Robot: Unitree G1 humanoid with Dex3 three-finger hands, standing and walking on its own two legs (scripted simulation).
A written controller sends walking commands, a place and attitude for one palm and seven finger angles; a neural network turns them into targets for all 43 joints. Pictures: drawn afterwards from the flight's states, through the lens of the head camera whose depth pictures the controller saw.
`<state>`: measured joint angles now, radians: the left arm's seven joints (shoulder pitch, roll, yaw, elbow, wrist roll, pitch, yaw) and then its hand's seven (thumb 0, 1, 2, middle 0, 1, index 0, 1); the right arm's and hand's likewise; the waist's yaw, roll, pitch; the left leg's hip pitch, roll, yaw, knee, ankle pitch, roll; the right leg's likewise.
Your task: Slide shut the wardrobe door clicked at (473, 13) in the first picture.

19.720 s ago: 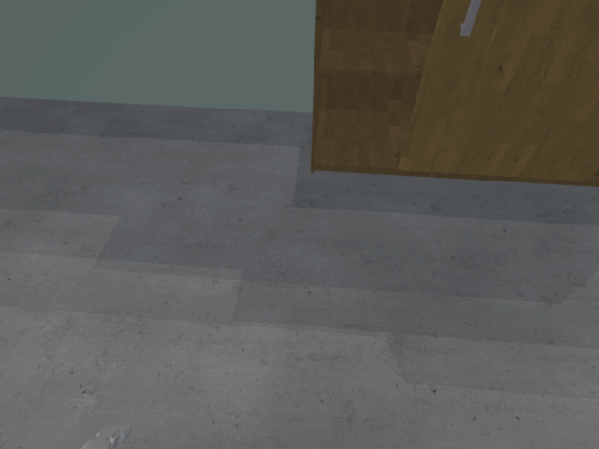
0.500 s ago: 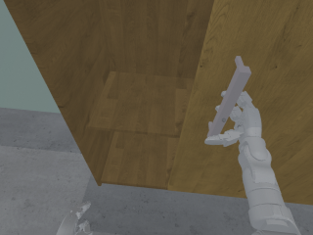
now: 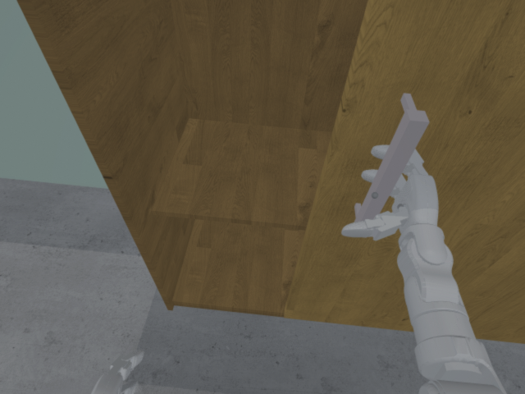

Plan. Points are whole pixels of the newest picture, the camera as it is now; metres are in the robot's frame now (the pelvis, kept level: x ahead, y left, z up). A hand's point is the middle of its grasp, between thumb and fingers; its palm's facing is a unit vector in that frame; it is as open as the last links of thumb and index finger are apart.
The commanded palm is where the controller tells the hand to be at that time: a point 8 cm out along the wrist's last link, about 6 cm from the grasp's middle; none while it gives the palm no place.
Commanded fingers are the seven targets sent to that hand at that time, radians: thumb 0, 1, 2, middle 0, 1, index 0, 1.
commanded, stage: slide the fingers in behind the handle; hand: right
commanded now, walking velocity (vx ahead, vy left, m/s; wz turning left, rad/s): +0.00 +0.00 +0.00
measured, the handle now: (380, 174) +0.46 -0.15 +0.10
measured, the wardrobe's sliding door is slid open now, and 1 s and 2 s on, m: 0.42 0.42 0.42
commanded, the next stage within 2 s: grip the handle and tug to test in 0.36 s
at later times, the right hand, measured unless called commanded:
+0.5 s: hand (371, 194) +0.40 -0.12 +0.11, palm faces +0.01 +1.00 -0.01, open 14.0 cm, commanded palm +0.37 -0.17 +0.11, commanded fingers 0.00 0.36 -0.36 0.31 1.22 0.31 1.22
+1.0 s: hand (375, 196) +0.40 -0.13 +0.11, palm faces +0.02 +1.00 -0.01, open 7.9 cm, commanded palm +0.37 -0.17 +0.11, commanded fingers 0.00 -0.81 -0.86 0.44 1.39 0.44 1.39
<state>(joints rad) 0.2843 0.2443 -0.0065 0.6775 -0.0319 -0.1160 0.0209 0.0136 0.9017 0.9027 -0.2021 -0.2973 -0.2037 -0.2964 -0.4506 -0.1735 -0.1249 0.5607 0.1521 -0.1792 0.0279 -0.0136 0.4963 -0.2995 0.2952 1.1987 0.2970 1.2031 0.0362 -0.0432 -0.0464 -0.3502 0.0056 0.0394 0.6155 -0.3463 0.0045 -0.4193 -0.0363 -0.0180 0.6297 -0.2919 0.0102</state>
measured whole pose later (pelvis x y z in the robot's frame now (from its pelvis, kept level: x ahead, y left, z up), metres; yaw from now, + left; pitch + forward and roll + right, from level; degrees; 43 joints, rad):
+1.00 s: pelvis +0.01 +0.00 +0.00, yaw +0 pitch +5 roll +0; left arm 0.27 0.24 -0.01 0.66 -0.03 -0.10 0.01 0.01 0.90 0.90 -0.20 -0.30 -0.20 -0.30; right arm -0.41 -0.16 -0.11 0.50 0.15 -0.13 0.01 0.00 -0.37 -0.67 0.38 1.32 0.35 1.33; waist 0.03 -0.04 -0.06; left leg -0.34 0.01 0.03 0.61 -0.36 0.00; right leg -0.41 -0.03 -0.02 0.63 -0.31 0.01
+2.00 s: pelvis +0.03 +0.00 +0.00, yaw +2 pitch +6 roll +0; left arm 0.27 0.23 -0.01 0.61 -0.03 -0.09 0.00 0.01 0.90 0.90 -0.20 -0.30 -0.20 -0.30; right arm -0.24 -0.16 -0.12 0.28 0.17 -0.06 0.02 0.01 -0.71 -0.76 0.32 1.39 0.31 1.38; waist 0.03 -0.04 -0.07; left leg -0.30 0.00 0.01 0.57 -0.36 0.00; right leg -0.36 -0.04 -0.05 0.59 -0.33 0.01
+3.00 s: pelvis +0.02 -0.01 +0.00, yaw -3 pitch +6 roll +1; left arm 0.25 0.22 -0.01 0.65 -0.02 -0.12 -0.02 0.01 0.90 0.90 -0.20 -0.30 -0.20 -0.30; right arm -0.42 -0.09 0.06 0.38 0.12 -0.06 -0.13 0.00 -0.74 -0.81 0.29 1.40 0.23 1.40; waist -0.02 -0.06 -0.06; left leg -0.35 0.04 0.09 0.64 -0.39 -0.01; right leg -0.46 0.00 0.03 0.68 -0.34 0.00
